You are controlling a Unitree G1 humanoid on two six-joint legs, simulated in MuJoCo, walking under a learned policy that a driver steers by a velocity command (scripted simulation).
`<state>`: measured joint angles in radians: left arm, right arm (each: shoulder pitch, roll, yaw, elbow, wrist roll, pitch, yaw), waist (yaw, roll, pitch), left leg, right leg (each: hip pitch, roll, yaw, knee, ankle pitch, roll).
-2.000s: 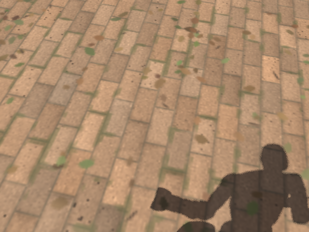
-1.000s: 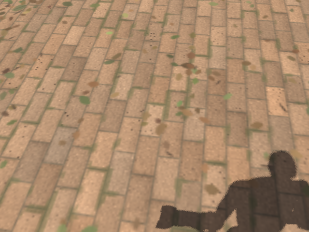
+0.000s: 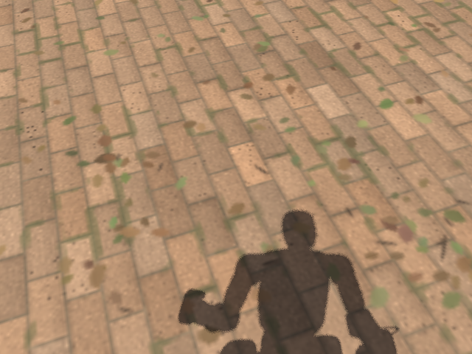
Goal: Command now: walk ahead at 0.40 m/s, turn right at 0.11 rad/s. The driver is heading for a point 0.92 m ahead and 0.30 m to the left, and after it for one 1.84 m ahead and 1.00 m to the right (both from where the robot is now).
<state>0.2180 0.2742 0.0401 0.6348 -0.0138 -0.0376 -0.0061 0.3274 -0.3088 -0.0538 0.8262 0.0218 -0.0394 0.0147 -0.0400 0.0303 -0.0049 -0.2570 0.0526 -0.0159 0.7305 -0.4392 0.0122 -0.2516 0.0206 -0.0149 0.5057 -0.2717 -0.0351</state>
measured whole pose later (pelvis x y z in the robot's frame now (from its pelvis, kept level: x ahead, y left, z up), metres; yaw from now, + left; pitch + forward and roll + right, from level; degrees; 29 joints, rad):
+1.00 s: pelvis +0.55 +0.06 -0.01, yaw +27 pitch +1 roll -1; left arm 0.16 0.27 0.04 0.63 0.01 -0.11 -0.01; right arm 0.34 -0.31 -0.05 0.73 0.03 -0.02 -0.01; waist -0.03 0.03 0.02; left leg -0.35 -0.06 -0.13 1.15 -0.44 0.02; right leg -0.38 0.02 0.00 0.53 -0.18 -0.01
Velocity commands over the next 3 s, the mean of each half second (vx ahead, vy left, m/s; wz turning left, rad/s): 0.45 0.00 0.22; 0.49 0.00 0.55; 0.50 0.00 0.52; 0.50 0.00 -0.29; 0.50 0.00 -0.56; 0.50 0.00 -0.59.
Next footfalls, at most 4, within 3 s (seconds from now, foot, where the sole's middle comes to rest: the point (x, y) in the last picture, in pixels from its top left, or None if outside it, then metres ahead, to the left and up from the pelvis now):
0.42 left None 0.38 0.13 -0.77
0.90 right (246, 292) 0.69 0.00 -0.77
1.40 left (124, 273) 0.78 0.38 -0.77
1.96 right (126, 183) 1.15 0.42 -0.77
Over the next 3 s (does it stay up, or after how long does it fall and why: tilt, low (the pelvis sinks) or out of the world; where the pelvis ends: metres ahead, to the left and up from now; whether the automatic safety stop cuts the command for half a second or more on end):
stays up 1.48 0.57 -0.02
